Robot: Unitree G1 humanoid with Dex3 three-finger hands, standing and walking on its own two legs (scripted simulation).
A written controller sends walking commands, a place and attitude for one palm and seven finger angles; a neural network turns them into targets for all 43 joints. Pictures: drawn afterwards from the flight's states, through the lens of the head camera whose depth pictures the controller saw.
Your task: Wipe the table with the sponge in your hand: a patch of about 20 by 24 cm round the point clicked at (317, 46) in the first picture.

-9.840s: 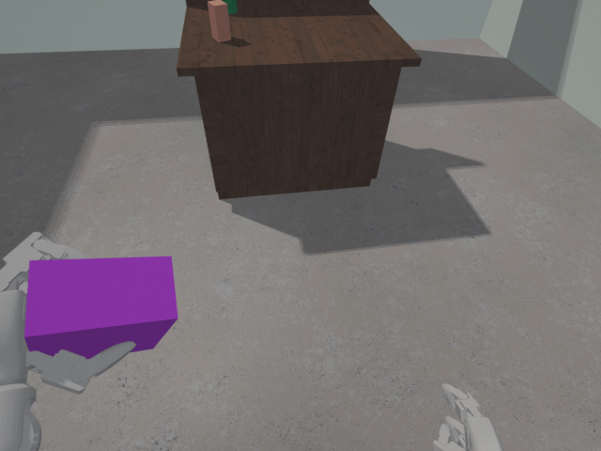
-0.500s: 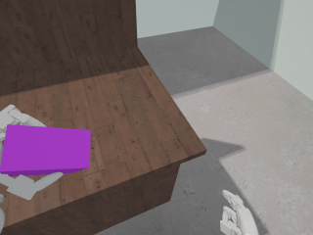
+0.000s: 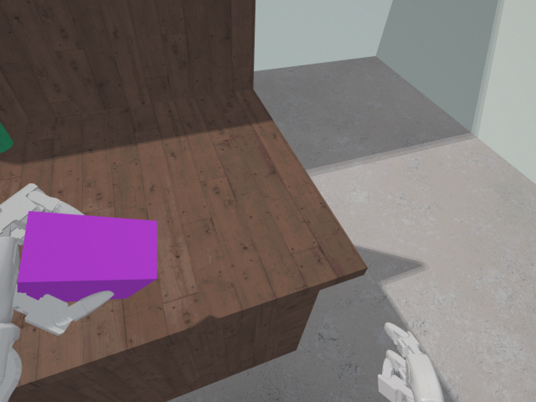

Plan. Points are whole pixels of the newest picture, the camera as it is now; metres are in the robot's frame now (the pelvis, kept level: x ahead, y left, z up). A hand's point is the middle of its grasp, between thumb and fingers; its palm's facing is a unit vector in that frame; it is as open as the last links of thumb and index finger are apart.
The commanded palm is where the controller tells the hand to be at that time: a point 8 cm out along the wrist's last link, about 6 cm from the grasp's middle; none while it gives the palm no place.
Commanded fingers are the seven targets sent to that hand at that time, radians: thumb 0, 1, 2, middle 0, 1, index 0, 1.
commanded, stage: come to a stop and stand still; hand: left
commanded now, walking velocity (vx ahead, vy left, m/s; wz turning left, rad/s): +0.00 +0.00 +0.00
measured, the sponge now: (105, 263) +0.23 +0.22 +0.14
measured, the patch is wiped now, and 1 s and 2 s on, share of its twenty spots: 0.00 0.00 0.00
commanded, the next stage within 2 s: look again from close up in 0.26 s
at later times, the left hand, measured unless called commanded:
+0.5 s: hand (52, 247) +0.23 +0.27 +0.16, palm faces +0.38 -0.85 -0.36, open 10.7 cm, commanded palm +0.17 +0.30 +0.17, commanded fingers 0.00 0.10 1.30 -1.20 -1.60 -1.20 -1.60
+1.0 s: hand (62, 241) +0.24 +0.27 +0.16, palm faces +0.36 -0.86 -0.36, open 10.6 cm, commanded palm +0.18 +0.30 +0.17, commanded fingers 0.00 0.10 1.30 -1.20 -1.60 -1.20 -1.60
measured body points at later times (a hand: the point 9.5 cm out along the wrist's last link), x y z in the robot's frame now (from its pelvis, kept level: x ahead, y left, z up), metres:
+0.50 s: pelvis +0.01 +0.02 +0.00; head +0.04 +0.05 +0.45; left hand +0.21 +0.32 +0.18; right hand +0.18 -0.21 -0.07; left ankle +0.01 +0.09 -0.74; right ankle +0.03 -0.11 -0.74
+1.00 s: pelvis +0.01 +0.02 +0.00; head +0.05 +0.05 +0.44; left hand +0.22 +0.31 +0.18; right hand +0.20 -0.19 -0.07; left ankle +0.01 +0.09 -0.74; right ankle +0.03 -0.11 -0.74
